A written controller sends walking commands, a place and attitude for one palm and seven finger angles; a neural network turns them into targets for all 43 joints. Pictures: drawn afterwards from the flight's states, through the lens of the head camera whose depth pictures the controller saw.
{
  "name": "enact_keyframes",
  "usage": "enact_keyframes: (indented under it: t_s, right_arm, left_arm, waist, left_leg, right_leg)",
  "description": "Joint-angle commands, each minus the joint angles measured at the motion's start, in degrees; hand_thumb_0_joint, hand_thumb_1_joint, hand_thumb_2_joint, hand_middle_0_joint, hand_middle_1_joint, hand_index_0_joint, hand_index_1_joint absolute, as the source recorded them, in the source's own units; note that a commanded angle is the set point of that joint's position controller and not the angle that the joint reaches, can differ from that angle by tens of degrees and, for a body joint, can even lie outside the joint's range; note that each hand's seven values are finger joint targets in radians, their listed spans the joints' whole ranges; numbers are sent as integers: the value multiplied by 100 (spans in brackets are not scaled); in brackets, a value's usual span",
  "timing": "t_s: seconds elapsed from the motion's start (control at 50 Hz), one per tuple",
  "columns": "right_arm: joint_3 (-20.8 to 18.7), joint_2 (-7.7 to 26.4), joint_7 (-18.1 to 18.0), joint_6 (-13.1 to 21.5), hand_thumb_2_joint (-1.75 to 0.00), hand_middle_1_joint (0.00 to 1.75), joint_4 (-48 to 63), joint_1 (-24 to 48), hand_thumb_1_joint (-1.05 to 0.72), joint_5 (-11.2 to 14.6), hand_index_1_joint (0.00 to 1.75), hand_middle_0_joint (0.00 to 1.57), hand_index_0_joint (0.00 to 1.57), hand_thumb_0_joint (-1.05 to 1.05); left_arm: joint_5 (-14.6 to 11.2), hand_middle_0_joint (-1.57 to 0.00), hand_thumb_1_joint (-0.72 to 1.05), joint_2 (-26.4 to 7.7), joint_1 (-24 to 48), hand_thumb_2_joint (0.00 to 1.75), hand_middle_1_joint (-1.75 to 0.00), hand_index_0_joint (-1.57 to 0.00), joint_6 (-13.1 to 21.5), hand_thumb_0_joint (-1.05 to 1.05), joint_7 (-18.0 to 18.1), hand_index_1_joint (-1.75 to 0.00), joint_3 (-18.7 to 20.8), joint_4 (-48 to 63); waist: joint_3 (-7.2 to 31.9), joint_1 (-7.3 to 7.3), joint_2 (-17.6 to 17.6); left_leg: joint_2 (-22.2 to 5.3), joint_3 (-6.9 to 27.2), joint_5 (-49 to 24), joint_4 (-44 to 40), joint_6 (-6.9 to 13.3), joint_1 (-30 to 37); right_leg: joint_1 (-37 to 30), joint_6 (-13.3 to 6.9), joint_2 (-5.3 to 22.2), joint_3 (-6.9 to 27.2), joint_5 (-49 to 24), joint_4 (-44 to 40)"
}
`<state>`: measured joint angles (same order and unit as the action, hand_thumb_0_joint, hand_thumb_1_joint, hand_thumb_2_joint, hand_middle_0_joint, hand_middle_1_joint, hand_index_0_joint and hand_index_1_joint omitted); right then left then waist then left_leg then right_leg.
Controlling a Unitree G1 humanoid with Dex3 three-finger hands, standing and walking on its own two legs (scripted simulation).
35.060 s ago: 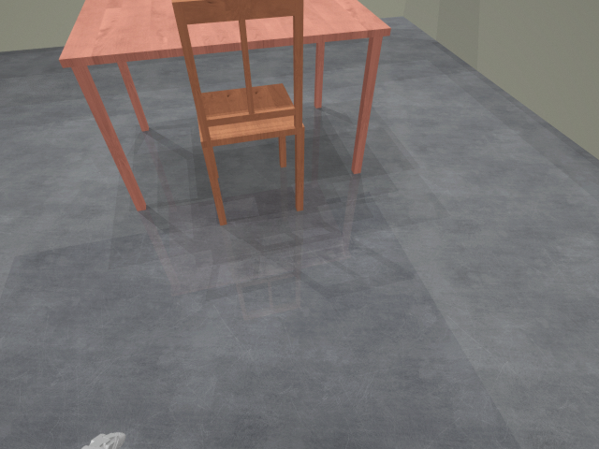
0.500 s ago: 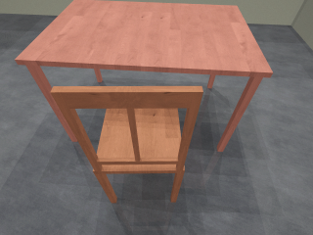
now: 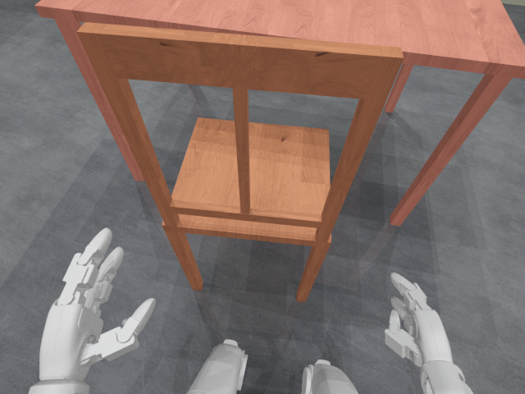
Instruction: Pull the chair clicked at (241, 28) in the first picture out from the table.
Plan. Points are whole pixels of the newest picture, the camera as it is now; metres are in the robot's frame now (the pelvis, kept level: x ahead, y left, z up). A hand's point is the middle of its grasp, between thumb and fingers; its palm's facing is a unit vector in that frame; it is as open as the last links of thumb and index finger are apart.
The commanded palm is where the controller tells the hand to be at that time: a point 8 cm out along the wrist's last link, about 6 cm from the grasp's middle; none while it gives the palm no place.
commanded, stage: raise the hand toward the chair's back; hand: left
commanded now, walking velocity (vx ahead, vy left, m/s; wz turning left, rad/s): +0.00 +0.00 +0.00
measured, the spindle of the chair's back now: (243, 161) +0.48 +0.10 +0.05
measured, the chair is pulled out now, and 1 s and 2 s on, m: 0.21 0.21 0.21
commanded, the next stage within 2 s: aim the fingers beside a spindle in 1.52 s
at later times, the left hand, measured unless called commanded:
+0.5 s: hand (151, 281) +0.25 +0.19 +0.04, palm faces -0.02 -1.00 -0.04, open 14.9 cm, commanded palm +0.22 +0.26 +0.07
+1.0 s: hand (114, 252) +0.27 +0.24 +0.08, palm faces +0.07 -1.00 -0.07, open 16.9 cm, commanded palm +0.25 +0.29 +0.08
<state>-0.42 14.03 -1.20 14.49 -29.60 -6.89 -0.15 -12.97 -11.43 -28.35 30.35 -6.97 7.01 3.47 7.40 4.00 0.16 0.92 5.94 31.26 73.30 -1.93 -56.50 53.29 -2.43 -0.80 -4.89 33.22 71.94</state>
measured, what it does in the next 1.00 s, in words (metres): stands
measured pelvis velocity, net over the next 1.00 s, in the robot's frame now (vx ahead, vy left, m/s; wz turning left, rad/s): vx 0.02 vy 0.03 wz -0.02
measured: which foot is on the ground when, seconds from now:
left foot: down 0.00-1.00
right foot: down 0.00-1.00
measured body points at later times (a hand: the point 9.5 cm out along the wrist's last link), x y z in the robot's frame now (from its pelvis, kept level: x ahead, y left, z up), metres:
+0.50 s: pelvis +0.02 +0.02 +0.01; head +0.10 +0.02 +0.45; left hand +0.24 +0.25 +0.05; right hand +0.19 -0.25 -0.07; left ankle +0.04 +0.13 -0.63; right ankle +0.02 -0.10 -0.63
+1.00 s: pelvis +0.02 +0.03 +0.03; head +0.09 +0.04 +0.47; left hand +0.26 +0.29 +0.09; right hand +0.20 -0.20 -0.05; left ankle +0.05 +0.14 -0.63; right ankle +0.02 -0.10 -0.63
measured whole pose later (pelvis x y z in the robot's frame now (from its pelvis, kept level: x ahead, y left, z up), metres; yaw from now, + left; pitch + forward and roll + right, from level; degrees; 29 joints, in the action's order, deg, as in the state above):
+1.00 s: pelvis +0.02 +0.03 +0.03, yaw -1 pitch +15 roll -3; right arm 1.7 13.2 -3.1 12.1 -31.6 -12.9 0.7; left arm -15.4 -14.8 -18.3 20.6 -11.0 12.1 0.9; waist 8.2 0.0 1.7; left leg 1.2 4.2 30.0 66.7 0.6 -51.8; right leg 47.9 0.3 -0.4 -3.1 30.5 63.2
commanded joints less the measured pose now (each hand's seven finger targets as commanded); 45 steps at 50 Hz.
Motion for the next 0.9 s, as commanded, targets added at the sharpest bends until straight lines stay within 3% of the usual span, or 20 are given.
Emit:
enact_keyframes:
  t_s: [0.0, 0.02, 0.04, 0.08, 0.12, 0.16, 0.2, 0.22, 0.24, 0.32, 0.34, 0.42, 0.48, 0.52, 0.58, 0.66, 0.7, 0.76, 0.82, 0.88]
  right_arm:
    - [-178, 741, -256, 400, -90, 30, 425, -198, -90, 119, 30, 20, 20, 0]
    - [-177, 741, -298, 366, -90, 30, 431, -196, -90, 171, 30, 20, 20, 0]
    - [-181, 767, -327, 314, -90, 30, 484, -229, -90, 218, 30, 20, 20, 0]
    - [-217, 794, -378, 197, -90, 30, 700, -48, -90, 286, 30, 20, 20, 0]
    - [-256, 667, -384, 79, -90, 30, 820, 136, -90, 277, 30, 20, 20, 0]
    - [-264, 449, -330, 15, -90, 30, 914, 62, -90, 242, 30, 20, 20, 0]
    - [-279, 304, -265, 23, -90, 30, 810, -77, -90, 186, 30, 20, 20, 0]
    - [-294, 306, -245, 35, -90, 30, 708, -92, -90, 151, 30, 20, 20, 0]
    - [-287, 300, -207, 51, -90, 30, 642, -175, -90, 108, 30, 20, 20, 0]
    - [-305, 526, -156, 115, -90, 30, 415, -199, -90, 80, 30, 20, 20, 0]
    - [-313, 603, -183, 143, -90, 30, 398, -243, -90, 102, 30, 20, 20, 0]
    - [-345, 779, -322, 212, -90, 30, 553, -313, -90, 211, 30, 20, 20, 0]
    - [-362, 705, -341, 209, -90, 30, 638, -343, -90, 183, 30, 20, 20, 0]
    - [-367, 614, -314, 159, -90, 30, 589, -343, -90, 142, 30, 20, 20, 0]
    - [-299, 558, -249, 82, -90, 30, 558, -254, -90, 130, 30, 20, 20, 0]
    - [-229, 727, -248, -5, -90, 30, 627, -261, -90, 154, 30, 20, 20, 0]
    - [-203, 803, -285, 5, -90, 30, 711, -324, -90, 188, 30, 20, 20, 0]
    - [-202, 829, -351, 19, -90, 30, 822, -361, -90, 211, 30, 20, 20, 0]
    - [-178, 751, -362, 60, -90, 30, 765, -345, -90, 141, 30, 20, 20, 0]
    - [-160, 638, -300, 86, -90, 30, 664, -345, -90, 105, 30, 20, 20, 0]
  left_arm:
    - [-26, -13, 20, -269, 1448, 60, -19, -13, 265, 0, -762, -19, -593, 1045]
    - [-38, -13, 18, -214, 1067, 59, -19, -13, -101, 0, -941, -19, -545, 397]
    - [-73, -13, 15, -314, 934, 58, -18, -13, -435, 0, -1091, -18, -413, 182]
    - [-175, -12, 11, -796, 658, 56, -18, -12, -1086, 0, -1185, -18, 201, 245]
    - [-328, -12, 6, -1207, 379, 54, -17, -12, -1532, 0, -938, -17, 1003, 406]
    - [-496, -11, 1, -1051, 396, 52, -16, -11, -1508, 0, -500, -16, 1214, 1265]
    - [-497, -11, -3, -808, 326, 50, -15, -11, -1178, 0, -43, -15, 1162, 1638]
    - [-401, -10, -6, -915, 322, 49, -15, -10, -971, 0, 138, -15, 1214, 1628]
    - [-317, -10, -8, -725, 352, 48, -15, -10, -760, 0, 224, -15, 987, 1625]
    - [58, -9, -17, -322, 703, 44, -13, -9, -234, 0, -46, -13, 170, 782]
    - [32, -9, -20, -275, 760, 43, -13, -9, -204, 0, -228, -13, 37, 637]
    - [-203, -8, -29, -778, 582, 39, -11, -8, -453, 0, -785, -11, 333, 730]
    - [-310, -7, -36, -1169, 622, 36, -10, -7, -511, 0, -607, -10, 877, 1576]
    - [-348, -7, -41, -1318, 661, 34, -9, -7, -466, 0, -290, -9, 1196, 1778]
    - [-288, -6, -48, -834, 800, 31, -8, -6, -391, 0, -37, -8, 879, 1316]
    - [-126, -6, -50, -592, 990, 30, -8, -6, -621, 0, -348, -8, 374, 403]
    - [-152, -6, -50, -693, 1114, 30, -8, -6, -777, 0, -637, -8, 292, 363]
    - [-282, -6, -50, -1030, 1275, 30, -8, -6, -918, 0, -847, -8, 609, 727]
    - [-368, -6, -50, -1465, 1463, 30, -8, -6, -791, 0, -643, -8, 1153, 1274]
    - [-372, -6, -50, -1196, 1437, 30, -8, -6, -549, 0, -349, -8, 1097, 1332]
  waist:
    - [853, -959, 93]
    - [683, -913, -138]
    - [858, -805, -396]
    - [1406, -408, -477]
    - [1893, -45, -380]
    - [2286, 70, -241]
    - [2247, 60, -170]
    - [2125, 50, -130]
    - [1923, -61, -110]
    - [899, -636, -253]
    - [877, -695, -253]
    - [1410, -513, 102]
    - [2203, -268, 491]
    - [2210, -196, 583]
    - [1381, -376, 445]
    - [764, -611, 121]
    - [932, -596, 134]
    - [1437, -481, 142]
    - [1766, -316, 531]
    - [1585, -360, 601]
  left_leg:
    - [-102, -253, -517, -790, 414, 618]
    - [-85, -264, -449, -819, 413, 457]
    - [-53, -291, -366, -864, 400, 326]
    - [29, -359, -567, -1072, 395, 399]
    - [84, -423, -1057, -1186, 371, 606]
    - [53, -430, -1620, -1264, 342, 919]
    - [10, -415, -2124, -1307, 305, 1134]
    - [-20, -381, -2244, -1299, 294, 1150]
    - [-41, -379, -2287, -1279, 295, 1136]
    - [-111, -367, -1716, -1091, 357, 799]
    - [-106, -362, -1506, -1082, 356, 763]
    - [-61, -384, -1400, -1247, 372, 1028]
    - [-54, -345, -2141, -1418, 334, 1682]
    - [-64, -310, -2467, -1441, 287, 1837]
    - [-86, -285, -2081, -1487, 266, 1581]
    - [-97, -271, -1182, -1537, 311, 1116]
    - [-81, -250, -1039, -1634, 325, 1188]
    - [-71, -259, -1265, -1686, 337, 1459]
    - [-64, -230, -1778, -1694, 286, 1767]
    - [-105, -151, -2064, -1706, 211, 1944]
  right_leg:
    - [-79, 99, 12, 519, -374, -1588]
    - [-122, 105, 12, 568, -247, -1724]
    - [-304, 143, 57, 582, -69, -1798]
    - [-901, 159, 128, 658, -182, -1904]
    - [-1582, 165, 154, 690, -757, -1861]
    - [-1988, 165, 163, 616, -1702, -1711]
    - [-2019, 124, 113, 416, -2582, -1500]
    - [-1907, 106, 90, 382, -2739, -1455]
    - [-1713, 109, 90, 353, -2782, -1403]
    - [-681, 137, 84, 287, -1931, -1400]
    - [-572, 141, 92, 294, -1691, -1438]
    - [-984, 102, 112, 405, -1438, -1651]
    - [-1402, 81, 108, 268, -2095, -1506]
    - [-1454, 66, 70, 204, -2349, -1452]
    - [-984, 73, 46, 99, -1931, -1501]
    - [-595, 95, 36, 107, -1163, -1679]
    - [-738, 83, 43, 143, -1032, -1784]
    - [-1107, 85, 40, 194, -1252, -1841]
    - [-1302, 59, 35, 180, -1644, -1742]
    - [-1059, 56, 32, 73, -1713, -1656]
